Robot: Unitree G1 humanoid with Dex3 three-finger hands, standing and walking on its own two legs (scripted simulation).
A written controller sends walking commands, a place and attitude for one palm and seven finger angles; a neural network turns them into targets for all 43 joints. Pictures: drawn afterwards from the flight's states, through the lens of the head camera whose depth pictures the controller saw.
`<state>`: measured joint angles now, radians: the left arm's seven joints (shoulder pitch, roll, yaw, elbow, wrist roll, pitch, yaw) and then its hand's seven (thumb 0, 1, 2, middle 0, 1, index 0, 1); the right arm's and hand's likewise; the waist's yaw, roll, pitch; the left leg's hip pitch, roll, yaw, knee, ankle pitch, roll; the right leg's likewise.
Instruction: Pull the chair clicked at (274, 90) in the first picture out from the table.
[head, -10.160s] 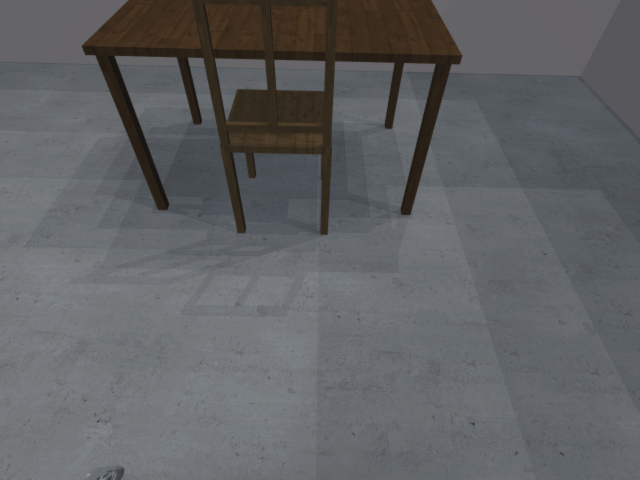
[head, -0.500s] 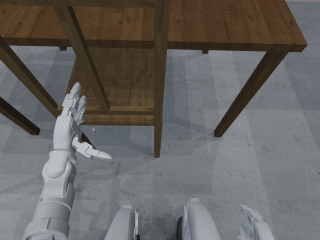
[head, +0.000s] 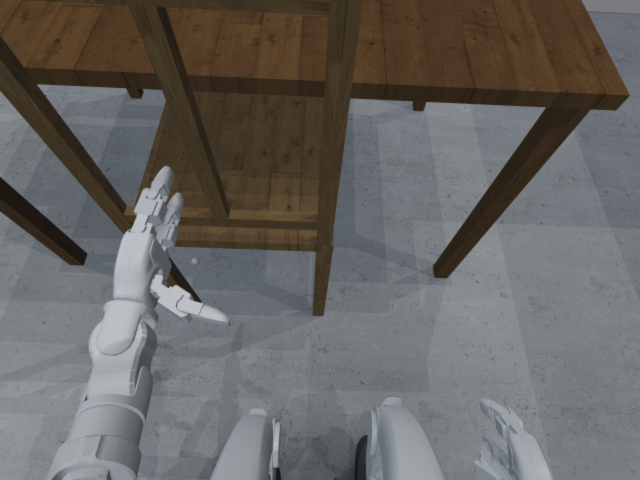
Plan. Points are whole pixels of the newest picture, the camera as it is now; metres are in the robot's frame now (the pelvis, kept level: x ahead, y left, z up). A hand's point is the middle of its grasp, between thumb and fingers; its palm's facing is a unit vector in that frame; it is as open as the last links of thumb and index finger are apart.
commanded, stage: push the fingers through the gap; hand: left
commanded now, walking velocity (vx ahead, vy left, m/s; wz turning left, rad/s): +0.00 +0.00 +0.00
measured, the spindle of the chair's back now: (195, 140) +0.52 +0.18 +0.06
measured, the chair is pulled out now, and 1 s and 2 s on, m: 0.00 0.00 0.00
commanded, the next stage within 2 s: hook a spindle and tug to test in 1.50 s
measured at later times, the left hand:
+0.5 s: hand (204, 218) +0.43 +0.16 +0.02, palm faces -0.03 -1.00 -0.04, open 16.9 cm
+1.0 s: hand (213, 188) +0.47 +0.16 +0.02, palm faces -0.02 -1.00 -0.03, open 16.9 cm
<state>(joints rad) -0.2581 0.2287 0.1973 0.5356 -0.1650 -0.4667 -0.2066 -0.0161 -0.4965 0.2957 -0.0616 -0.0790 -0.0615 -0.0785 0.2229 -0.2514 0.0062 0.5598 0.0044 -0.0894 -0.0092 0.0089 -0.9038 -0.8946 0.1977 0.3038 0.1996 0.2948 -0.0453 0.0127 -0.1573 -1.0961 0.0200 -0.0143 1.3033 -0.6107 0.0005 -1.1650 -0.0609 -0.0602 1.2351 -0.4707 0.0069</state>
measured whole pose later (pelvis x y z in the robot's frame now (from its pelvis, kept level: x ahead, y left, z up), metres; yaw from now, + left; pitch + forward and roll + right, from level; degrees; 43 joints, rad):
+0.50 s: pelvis +0.00 +0.00 +0.00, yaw -1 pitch +25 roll -2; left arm -0.48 0.28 0.26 0.74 -0.14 -0.47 -0.19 -0.02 -0.50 0.30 -0.06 -0.08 -0.06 -0.08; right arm 0.28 -0.25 0.00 0.60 -0.01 -0.05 0.00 0.01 -0.90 -0.89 0.20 0.30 0.20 0.29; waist -0.09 0.02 -0.15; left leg -1.12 0.02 -0.01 1.30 -0.61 0.01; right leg -1.19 -0.05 -0.05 1.22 -0.46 0.01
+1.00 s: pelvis +0.00 +0.00 +0.00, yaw -1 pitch +26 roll -2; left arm -0.69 0.33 0.33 0.95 -0.10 -0.50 -0.19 -0.02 -0.50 0.30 -0.06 -0.08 -0.06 -0.08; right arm 0.29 -0.25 0.01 0.61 -0.03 -0.02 0.01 0.01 -0.90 -0.89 0.20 0.30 0.20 0.29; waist -0.12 0.02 -0.14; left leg -1.17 0.03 -0.01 1.32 -0.61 0.00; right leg -1.24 -0.05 -0.05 1.23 -0.45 0.01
